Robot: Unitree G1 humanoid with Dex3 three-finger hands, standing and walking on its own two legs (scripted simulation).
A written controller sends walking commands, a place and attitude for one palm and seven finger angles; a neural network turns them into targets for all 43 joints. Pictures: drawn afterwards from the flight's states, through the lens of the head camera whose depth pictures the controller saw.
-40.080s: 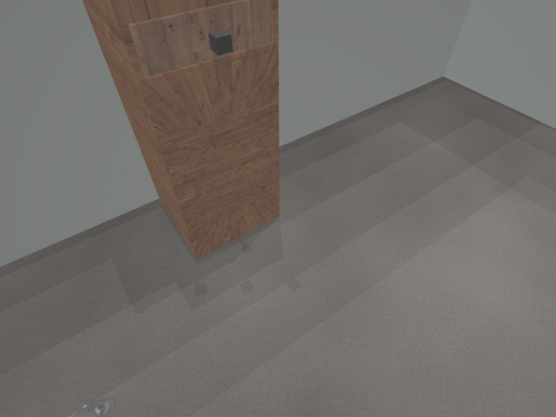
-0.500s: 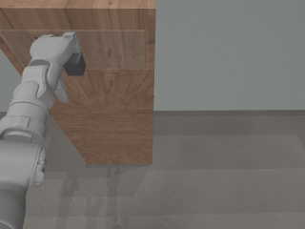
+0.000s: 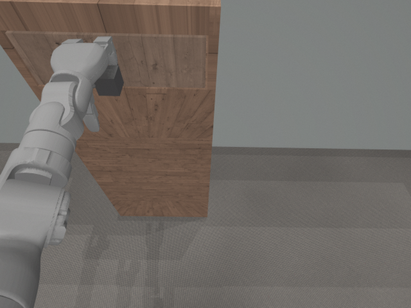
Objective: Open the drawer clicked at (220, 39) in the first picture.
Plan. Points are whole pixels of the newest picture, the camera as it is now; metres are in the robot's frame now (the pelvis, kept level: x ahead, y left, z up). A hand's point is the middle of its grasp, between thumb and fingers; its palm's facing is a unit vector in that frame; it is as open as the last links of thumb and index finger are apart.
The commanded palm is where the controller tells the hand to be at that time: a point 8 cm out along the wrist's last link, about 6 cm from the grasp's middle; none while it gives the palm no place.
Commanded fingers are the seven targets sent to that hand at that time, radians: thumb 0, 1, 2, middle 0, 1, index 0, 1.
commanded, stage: lift the hand off the handle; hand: left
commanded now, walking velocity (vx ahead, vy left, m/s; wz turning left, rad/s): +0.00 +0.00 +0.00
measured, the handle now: (110, 74) +0.55 +0.19 +0.14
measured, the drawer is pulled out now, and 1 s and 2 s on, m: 0.00 0.00 0.00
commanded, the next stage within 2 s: draw the hand back to the body in 1.36 s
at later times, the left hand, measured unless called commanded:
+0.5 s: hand (93, 75) +0.51 +0.21 +0.17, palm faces -0.06 +0.00 -1.00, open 13.5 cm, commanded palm +0.50 +0.21 +0.24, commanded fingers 0.00 -0.50 0.30 -0.30 -1.20 -0.30 -1.20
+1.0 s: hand (78, 32) +0.51 +0.20 +0.25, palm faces +0.01 +0.00 -1.00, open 13.5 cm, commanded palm +0.50 +0.21 +0.31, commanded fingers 0.00 -0.50 0.30 -0.30 -1.20 -0.30 -1.20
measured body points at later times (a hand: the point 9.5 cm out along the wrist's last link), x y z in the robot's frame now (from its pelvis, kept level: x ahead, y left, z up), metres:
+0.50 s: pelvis +0.00 +0.00 +0.00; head +0.07 -0.01 +0.45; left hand +0.51 +0.21 +0.22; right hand +0.01 -0.27 -0.13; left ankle -0.01 +0.08 -0.71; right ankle -0.01 -0.12 -0.71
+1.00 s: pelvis +0.02 -0.01 +0.02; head +0.06 -0.02 +0.46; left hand +0.51 +0.20 +0.30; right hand +0.09 -0.28 -0.12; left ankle -0.01 +0.08 -0.71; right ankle -0.01 -0.12 -0.71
